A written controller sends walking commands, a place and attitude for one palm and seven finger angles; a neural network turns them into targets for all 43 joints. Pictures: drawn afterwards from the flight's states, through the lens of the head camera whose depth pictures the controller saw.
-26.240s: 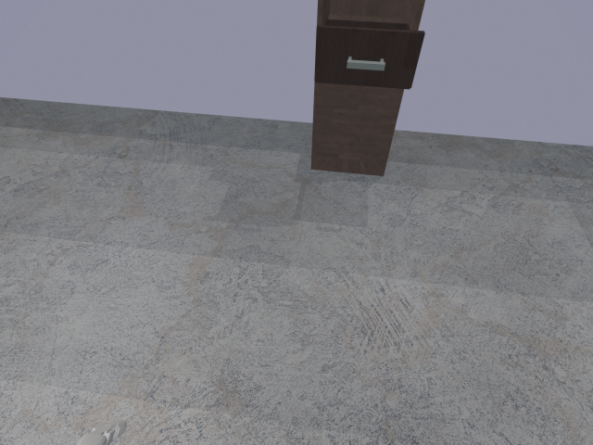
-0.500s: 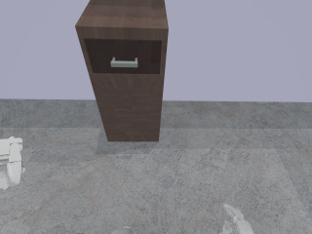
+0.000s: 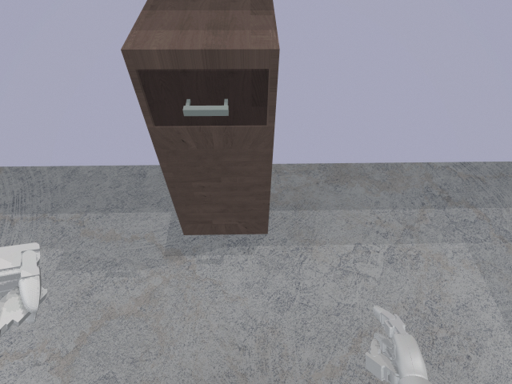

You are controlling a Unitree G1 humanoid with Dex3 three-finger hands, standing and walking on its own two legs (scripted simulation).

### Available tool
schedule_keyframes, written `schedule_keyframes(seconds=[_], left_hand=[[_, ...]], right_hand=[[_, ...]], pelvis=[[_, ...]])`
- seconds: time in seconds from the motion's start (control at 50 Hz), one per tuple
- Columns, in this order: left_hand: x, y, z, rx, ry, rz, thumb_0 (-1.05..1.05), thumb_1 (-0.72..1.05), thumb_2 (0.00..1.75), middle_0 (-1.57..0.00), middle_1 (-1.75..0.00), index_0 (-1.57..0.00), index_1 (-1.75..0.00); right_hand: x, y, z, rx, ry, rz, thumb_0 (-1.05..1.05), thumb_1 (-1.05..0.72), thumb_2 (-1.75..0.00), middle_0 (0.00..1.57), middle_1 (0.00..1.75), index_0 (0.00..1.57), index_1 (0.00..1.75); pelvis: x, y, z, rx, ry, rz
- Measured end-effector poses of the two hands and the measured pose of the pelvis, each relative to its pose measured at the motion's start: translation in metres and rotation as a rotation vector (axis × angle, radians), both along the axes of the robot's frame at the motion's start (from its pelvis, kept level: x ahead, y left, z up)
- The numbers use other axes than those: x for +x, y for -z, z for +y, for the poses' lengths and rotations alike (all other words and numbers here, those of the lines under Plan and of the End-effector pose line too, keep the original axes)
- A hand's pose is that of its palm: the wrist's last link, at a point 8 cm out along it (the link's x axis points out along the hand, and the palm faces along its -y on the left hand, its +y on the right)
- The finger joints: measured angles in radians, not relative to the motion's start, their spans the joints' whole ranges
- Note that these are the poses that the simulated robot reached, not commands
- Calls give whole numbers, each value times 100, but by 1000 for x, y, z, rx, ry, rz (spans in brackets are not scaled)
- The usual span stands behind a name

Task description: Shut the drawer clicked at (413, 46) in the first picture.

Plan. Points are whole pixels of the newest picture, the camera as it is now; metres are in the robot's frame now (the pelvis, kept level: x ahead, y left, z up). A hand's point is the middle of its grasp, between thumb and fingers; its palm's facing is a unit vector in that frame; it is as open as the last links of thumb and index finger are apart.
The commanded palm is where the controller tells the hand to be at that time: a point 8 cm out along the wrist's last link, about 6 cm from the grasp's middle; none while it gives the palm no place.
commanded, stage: stop stepping back and stand still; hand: left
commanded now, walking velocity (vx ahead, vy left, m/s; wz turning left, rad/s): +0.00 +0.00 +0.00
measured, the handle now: (206, 106) +0.79 +0.18 -0.04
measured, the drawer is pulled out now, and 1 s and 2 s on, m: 0.00 0.00 0.00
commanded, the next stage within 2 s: let the arm hang, fingers relaxed in 0.06 s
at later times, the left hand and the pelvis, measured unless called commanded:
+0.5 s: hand out of the picture +0.02 +0.20 -0.17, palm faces +0.03 -0.98 -0.21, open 3.3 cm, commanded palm none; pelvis -0.03 +0.01 -0.01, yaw +3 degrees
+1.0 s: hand out of the picture -0.05 +0.21 -0.17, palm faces +0.07 -0.97 -0.23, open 7.2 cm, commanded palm none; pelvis -0.04 +0.02 +0.00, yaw +2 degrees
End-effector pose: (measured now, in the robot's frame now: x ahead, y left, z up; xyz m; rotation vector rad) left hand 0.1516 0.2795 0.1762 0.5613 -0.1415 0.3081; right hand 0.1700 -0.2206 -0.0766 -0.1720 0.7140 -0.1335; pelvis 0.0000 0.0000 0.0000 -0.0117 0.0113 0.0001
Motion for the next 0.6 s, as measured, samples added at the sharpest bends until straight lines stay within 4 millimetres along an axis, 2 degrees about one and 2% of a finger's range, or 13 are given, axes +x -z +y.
schedule_keyframes(seconds=[0.08,0.16,0.18,0.22,0.28,0.34,0.38,0.42,0.44,0.5,0.6], left_hand=[[-4,12,3,-45,-28,33,1,89,90,-140,-160,-140,-160],[-7,10,3,-64,-22,-2,1,89,90,-140,-160,-140,-160],[-5,16,3,-59,-4,4,1,89,90,-140,-160,-140,-160],[4,57,10,-90,2,155,1,89,90,-140,-159,-140,-159],[2,147,18,-201,-69,516,0,89,90,-136,-156,-136,-156],[-27,225,8,-310,-119,838,0,90,90,-129,-149,-129,-149],[-55,264,-6,-384,-133,998,1,90,90,-123,-143,-123,-143],[-84,292,-22,-458,-145,1127,1,90,90,-117,-137,-117,-136],[-99,303,-30,-488,-156,1180,1,90,90,-113,-133,-113,-133],[-140,318,-27,-524,-237,1284,1,90,89,-102,-126,-102,-121],[-200,320,-20,-565,-338,1421,1,90,90,-83,-104,-83,-101]], right_hand=[[-6,1,-3,-24,6,28,1,-90,-90,20,30,20,30],[-13,-1,-6,-53,2,42,1,-91,-90,20,30,20,30],[-14,1,-6,-47,-15,35,1,-91,-90,20,30,20,30],[-16,13,-10,-33,-58,68,1,-90,-90,20,30,20,30],[-26,32,-16,-26,-66,137,1,-90,-90,20,30,20,30],[-46,42,-19,-31,-45,206,1,-91,-90,20,30,20,30],[-66,44,-19,-42,-33,269,1,-91,-90,20,30,20,30],[-89,46,-18,-56,-24,346,1,-91,-90,20,30,20,30],[-101,46,-17,-61,-20,387,1,-91,-90,20,30,20,30],[-134,48,-14,-67,-13,510,1,-91,-90,20,30,20,30],[-176,56,-3,-43,8,647,1,-91,-90,20,30,20,30]], pelvis=[[0,-1,2,2,-3,-7],[-3,-1,3,1,-10,-15],[-4,0,4,-1,-15,-9],[-9,3,9,-2,-28,0],[-16,8,15,-3,-36,6],[-21,11,16,3,-36,-1],[-23,11,16,8,-36,-11],[-26,9,14,8,-40,-20],[-27,8,14,7,-42,-23],[-31,5,12,-2,-52,-27],[-35,1,14,-11,-59,-30]])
